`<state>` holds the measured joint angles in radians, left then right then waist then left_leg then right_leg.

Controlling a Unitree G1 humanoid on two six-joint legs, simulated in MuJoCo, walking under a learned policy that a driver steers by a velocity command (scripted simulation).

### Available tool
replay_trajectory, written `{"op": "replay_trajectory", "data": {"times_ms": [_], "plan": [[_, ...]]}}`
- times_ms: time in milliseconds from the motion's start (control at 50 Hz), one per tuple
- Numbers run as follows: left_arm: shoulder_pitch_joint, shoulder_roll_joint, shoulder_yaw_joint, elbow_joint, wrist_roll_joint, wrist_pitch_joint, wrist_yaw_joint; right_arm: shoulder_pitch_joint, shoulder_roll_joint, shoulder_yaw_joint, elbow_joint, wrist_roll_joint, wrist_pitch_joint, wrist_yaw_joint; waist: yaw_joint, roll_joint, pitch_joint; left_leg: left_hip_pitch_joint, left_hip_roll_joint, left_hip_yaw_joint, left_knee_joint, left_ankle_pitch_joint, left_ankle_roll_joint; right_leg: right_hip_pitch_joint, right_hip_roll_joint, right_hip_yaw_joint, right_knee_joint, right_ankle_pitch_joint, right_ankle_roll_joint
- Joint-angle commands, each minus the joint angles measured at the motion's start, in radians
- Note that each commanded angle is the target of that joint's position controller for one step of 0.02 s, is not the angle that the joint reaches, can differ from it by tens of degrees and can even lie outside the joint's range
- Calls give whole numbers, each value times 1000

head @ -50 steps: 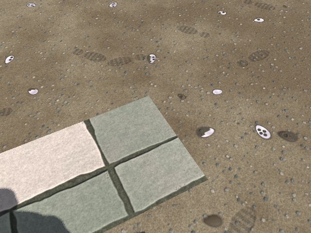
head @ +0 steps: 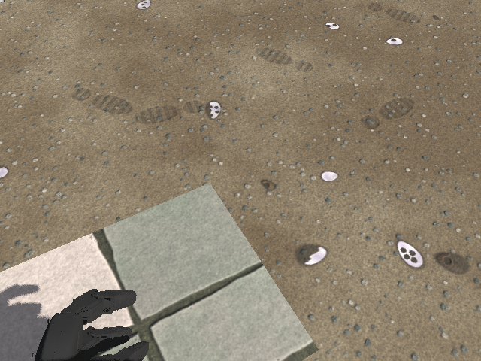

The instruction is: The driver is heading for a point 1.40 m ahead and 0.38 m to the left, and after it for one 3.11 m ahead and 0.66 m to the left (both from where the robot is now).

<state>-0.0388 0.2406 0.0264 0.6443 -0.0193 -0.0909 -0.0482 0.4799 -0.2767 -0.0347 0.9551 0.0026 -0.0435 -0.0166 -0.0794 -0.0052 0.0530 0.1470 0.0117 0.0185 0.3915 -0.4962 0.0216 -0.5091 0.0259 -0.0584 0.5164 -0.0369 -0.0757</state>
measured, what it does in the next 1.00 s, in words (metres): walks ahead: left foot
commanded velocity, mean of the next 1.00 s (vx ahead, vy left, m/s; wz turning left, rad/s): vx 0.49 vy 0.00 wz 0.00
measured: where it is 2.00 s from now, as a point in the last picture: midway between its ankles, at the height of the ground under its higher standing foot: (186, 161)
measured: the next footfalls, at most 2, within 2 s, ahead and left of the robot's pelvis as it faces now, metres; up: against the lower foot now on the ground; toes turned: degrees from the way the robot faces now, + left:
left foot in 0.52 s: +0.47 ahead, +0.15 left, +0.00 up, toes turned +2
right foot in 1.06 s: +0.77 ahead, -0.09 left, +0.00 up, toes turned -2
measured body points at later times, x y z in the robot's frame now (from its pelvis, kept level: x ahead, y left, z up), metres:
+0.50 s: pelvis +0.29 +0.03 +0.01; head +0.32 +0.04 +0.46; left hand +0.27 +0.32 -0.12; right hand +0.51 -0.20 -0.07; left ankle +0.43 +0.14 -0.71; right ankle +0.14 -0.10 -0.71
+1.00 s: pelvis +0.55 +0.04 +0.02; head +0.58 +0.04 +0.47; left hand +0.78 +0.27 -0.07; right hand +0.54 -0.24 -0.10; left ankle +0.43 +0.14 -0.71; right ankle +0.73 -0.10 -0.69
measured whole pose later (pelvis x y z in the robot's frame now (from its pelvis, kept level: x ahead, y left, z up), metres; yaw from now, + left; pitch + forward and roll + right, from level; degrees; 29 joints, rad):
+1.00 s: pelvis +0.55 +0.04 +0.02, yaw -1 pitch +2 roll +2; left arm 0.03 0.25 0.03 0.77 -0.01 -0.08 -0.04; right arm 0.38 -0.28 -0.05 0.90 0.01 -0.07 0.00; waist -0.08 -0.04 0.02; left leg 0.06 -0.06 0.05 0.20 -0.30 0.03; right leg -0.58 -0.07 0.01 0.53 0.03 -0.02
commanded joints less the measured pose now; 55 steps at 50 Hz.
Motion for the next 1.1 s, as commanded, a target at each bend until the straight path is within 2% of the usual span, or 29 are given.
{"op": "replay_trajectory", "data": {"times_ms": [20,40,60,80,100,120,180,280,360,420,460,480,500,520,540,560,580,600,620,640,700,760,860,960,1020,1040,1060,1080,1100], "plan": [[466,289,95,78,15,6,15,121,11,17,-95,-7,-27,8,151,-273,-489,-703,-75,-89,861,-44,12,1003,-416,745,-99,-303,-292],[435,184,71,78,6,6,18,4,-122,-13,-98,24,-51,18,202,-164,-386,-809,-33,-185,953,-66,30,905,-382,793,-217,-437,-243],[348,161,61,74,4,4,22,-107,-159,-27,-142,50,-64,22,178,-123,-205,-864,16,-146,948,28,39,743,-354,632,-251,-393,-203],[282,154,57,71,8,0,21,-157,-145,-23,-154,43,-72,16,143,-18,-121,-830,65,-119,900,120,37,585,-320,521,-283,-257,-185],[243,133,52,70,19,-5,16,-172,-132,-28,-154,26,-70,12,108,10,-70,-794,96,-109,854,178,31,473,-279,431,-311,-143,-173],[225,126,50,74,32,-12,16,-131,-117,-28,-149,22,-61,13,70,-40,-81,-728,124,-121,834,211,23,406,-262,384,-338,-91,-179],[224,123,50,106,15,-30,13,-126,-80,-21,-150,13,-30,8,39,-49,-46,-708,153,-102,740,228,-9,297,-235,278,-403,-37,-191],[293,173,59,148,11,-23,34,-324,-65,-10,-222,-4,-37,13,94,-28,14,-775,143,-64,406,505,-45,293,-185,153,-431,29,-161],[388,207,63,191,-3,-9,40,-462,-53,0,-263,10,-51,32,154,-27,20,-731,94,-31,210,618,-39,375,-204,130,-405,13,-138],[419,213,66,218,-7,12,44,-511,-78,-6,-297,14,-56,49,152,-38,21,-766,81,-48,140,539,-5,509,-262,151,-341,52,-118],[412,225,70,225,-6,25,49,-479,-101,-15,-298,14,-59,56,121,-58,-5,-711,62,-38,117,453,22,568,-283,160,-278,154,-96],[393,232,71,222,-4,32,51,-413,-121,-26,-283,13,-60,55,78,-68,-45,-614,34,-12,98,425,42,575,-268,143,-195,297,-80],[384,216,64,220,2,38,52,-269,-161,-49,-239,11,-59,49,7,-54,-136,-416,5,16,82,428,71,538,-217,103,-20,410,-55],[393,169,41,195,23,38,55,-88,-231,-72,-203,2,-55,39,-57,29,-290,-118,141,-126,125,461,129,366,-159,57,270,232,-19],[525,39,4,179,19,16,45,-27,-320,-93,-180,-6,-48,41,8,306,-411,230,367,-613,23,240,295,-57,30,40,632,-361,53],[483,131,21,199,-2,-5,40,-22,-209,-65,-187,3,-48,44,-31,235,-421,239,373,-754,-84,110,293,-182,11,183,765,-537,45],[390,196,40,171,-28,-18,36,-100,-167,-50,-200,2,-51,43,-24,170,-264,122,343,-604,-97,136,246,-252,-40,179,793,-466,28],[329,188,37,155,-25,-23,40,-169,-148,-44,-214,-3,-51,41,3,92,-185,-11,305,-482,-110,245,224,-231,-93,147,755,-374,26],[285,177,40,151,-2,-19,46,-218,-115,-34,-216,-7,-53,45,26,37,-107,-132,254,-384,-142,366,200,-199,-124,134,683,-312,27],[316,165,43,152,1,-10,45,-242,-111,-32,-218,-17,-58,44,67,96,-110,-196,246,-340,-165,432,204,-136,-151,144,649,-264,33],[339,122,36,168,6,19,48,-239,-113,-36,-200,-7,-73,47,95,73,-88,-280,217,-248,-232,515,221,-86,-165,130,572,-221,60],[236,112,33,132,18,27,49,-202,-140,-44,-173,-3,-70,35,76,49,-40,-273,210,-185,-269,567,223,-169,-171,123,418,-94,87],[75,85,21,93,12,11,34,-138,-160,-47,-134,7,-56,19,22,57,-2,-251,167,-89,-286,523,179,-127,-130,79,129,133,88],[-43,95,19,44,2,-4,9,-67,-169,-52,-82,13,-31,13,-4,63,29,-99,231,-102,-224,568,172,-158,-104,77,11,78,54],[0,128,32,47,5,-12,-1,-79,-184,-60,-73,17,-17,6,41,86,-7,-45,250,-115,-128,758,147,-51,-71,59,-28,-26,15],[85,152,46,69,7,-14,3,-100,-189,-60,-75,18,-11,5,97,93,-56,-62,227,-104,-31,908,132,84,-39,33,-54,-33,-4],[246,200,72,117,10,-16,12,-111,-170,-51,-82,13,-8,4,171,76,-160,-142,173,-75,147,939,105,325,-41,34,-55,3,-34],[435,276,93,151,24,-13,25,-108,-122,-29,-113,-9,-11,3,232,-35,-323,-366,102,-36,458,639,69,650,-234,241,-12,26,-97],[463,315,101,170,23,-4,23,31,0,2,-113,4,-30,11,156,-289,-438,-753,-68,-50,774,-62,12,947,-445,680,-115,-188,-233]]}}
